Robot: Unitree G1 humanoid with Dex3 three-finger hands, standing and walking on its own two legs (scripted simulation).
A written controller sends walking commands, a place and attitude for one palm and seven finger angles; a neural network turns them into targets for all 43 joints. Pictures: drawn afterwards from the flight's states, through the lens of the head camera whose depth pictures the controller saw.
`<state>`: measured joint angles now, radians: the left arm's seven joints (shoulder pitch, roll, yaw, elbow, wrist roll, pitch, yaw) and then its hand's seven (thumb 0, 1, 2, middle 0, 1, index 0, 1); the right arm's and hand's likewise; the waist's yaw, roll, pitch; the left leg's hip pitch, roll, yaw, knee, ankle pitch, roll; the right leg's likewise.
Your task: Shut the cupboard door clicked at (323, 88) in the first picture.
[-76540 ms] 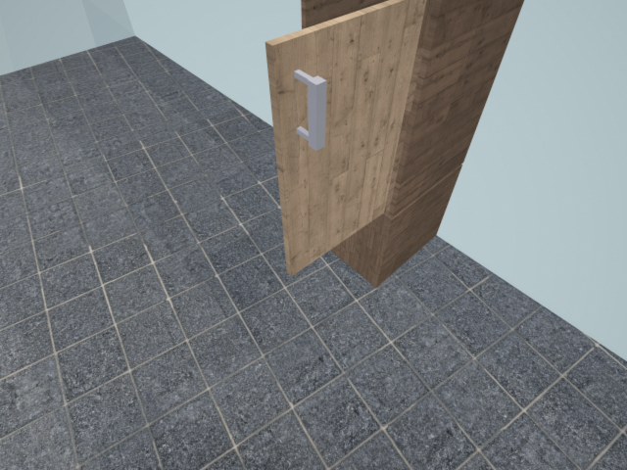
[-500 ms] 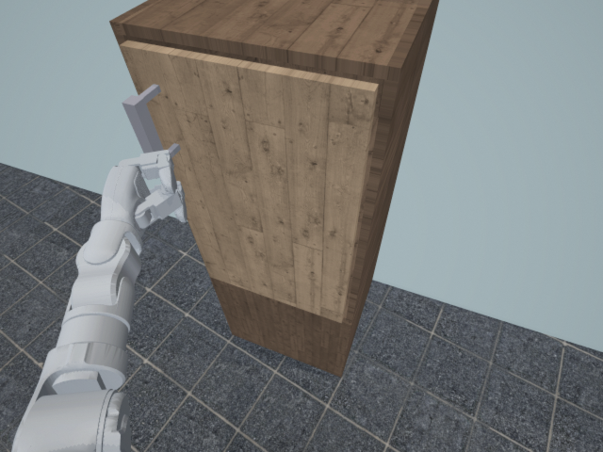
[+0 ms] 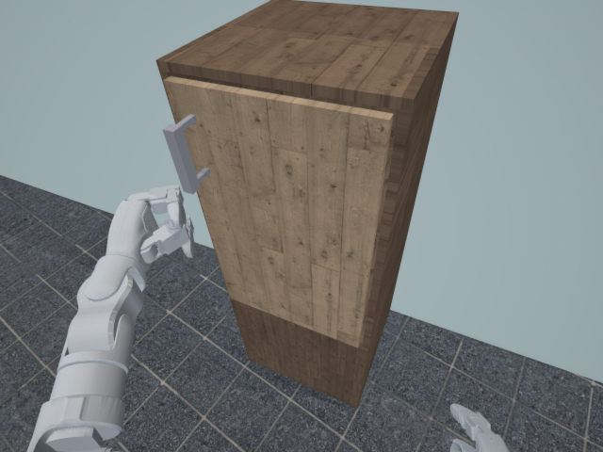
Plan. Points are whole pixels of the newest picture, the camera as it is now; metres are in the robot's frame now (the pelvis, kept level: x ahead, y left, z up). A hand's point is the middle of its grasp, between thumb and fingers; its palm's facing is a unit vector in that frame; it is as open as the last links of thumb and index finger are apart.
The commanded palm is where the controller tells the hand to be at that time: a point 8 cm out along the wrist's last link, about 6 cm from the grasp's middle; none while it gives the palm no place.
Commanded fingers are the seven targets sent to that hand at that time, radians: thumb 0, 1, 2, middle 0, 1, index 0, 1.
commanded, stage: draw the hand back to the body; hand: left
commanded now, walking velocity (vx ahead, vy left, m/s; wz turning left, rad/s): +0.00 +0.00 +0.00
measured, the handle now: (190, 154) +0.54 +0.22 +0.14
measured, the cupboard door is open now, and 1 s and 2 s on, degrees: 0 0 0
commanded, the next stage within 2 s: step back with the hand held close in 1.32 s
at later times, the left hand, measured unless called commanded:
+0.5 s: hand (108, 307) +0.24 +0.23 +0.15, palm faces +0.29 -0.93 -0.23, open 3.3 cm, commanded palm +0.20 +0.27 +0.17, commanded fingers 0.00 0.90 0.90 -0.78 -0.93 -0.78 -0.93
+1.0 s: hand (21, 345) +0.18 +0.27 +0.17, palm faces +0.46 -0.79 -0.42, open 6.5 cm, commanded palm +0.14 +0.31 +0.18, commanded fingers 0.00 0.90 0.90 -0.20 -0.30 -0.20 -0.30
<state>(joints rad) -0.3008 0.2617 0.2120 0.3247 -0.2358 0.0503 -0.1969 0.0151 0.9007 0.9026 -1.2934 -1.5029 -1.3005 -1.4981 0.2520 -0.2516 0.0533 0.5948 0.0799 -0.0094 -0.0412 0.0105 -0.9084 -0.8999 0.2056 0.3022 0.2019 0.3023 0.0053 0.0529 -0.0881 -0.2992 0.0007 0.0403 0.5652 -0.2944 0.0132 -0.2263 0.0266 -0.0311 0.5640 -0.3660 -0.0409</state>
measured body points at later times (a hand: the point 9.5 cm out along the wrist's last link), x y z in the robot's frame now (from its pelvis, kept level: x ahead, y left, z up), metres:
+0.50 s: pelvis -0.03 +0.01 +0.01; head -0.05 -0.01 +0.46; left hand +0.22 +0.28 +0.16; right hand +0.16 -0.21 -0.07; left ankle +0.00 +0.11 -0.73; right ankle -0.04 -0.09 -0.73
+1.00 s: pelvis +0.00 +0.01 +0.01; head -0.02 -0.02 +0.46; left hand +0.15 +0.31 +0.19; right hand +0.19 -0.22 -0.08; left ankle +0.00 +0.11 -0.73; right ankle -0.04 -0.09 -0.73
